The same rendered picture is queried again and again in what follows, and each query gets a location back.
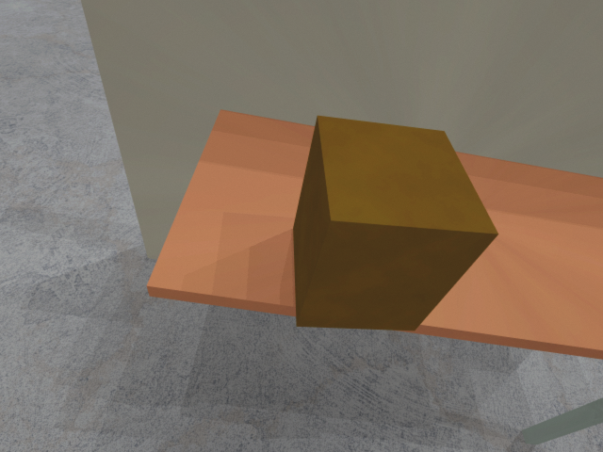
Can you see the carton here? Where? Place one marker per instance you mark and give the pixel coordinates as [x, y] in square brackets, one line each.
[387, 222]

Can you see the table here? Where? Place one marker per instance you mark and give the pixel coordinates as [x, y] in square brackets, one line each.
[538, 285]

